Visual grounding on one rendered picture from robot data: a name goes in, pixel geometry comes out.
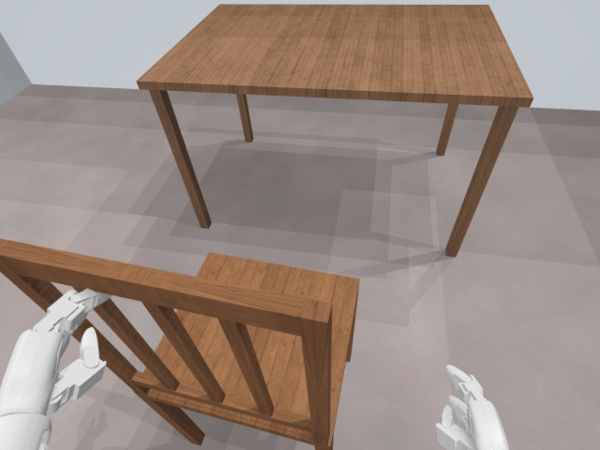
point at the robot left forearm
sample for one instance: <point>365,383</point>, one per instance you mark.
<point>25,431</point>

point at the table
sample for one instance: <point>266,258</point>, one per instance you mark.
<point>453,54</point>

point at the chair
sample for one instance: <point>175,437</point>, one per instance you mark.
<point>259,344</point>

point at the robot right hand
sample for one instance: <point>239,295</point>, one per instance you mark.
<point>481,426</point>

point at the robot left hand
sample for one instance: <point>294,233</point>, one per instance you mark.
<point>29,382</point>

